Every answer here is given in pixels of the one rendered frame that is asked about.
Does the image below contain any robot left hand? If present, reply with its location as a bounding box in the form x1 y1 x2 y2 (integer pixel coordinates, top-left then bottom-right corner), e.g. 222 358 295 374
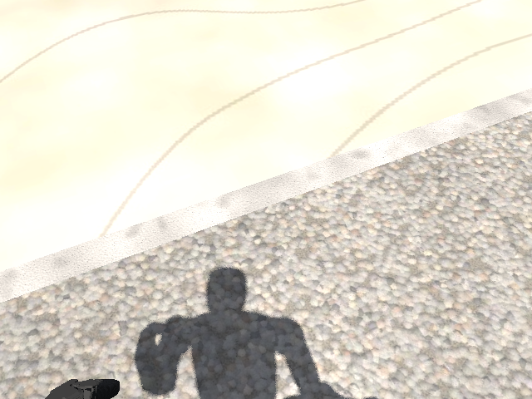
45 379 120 399

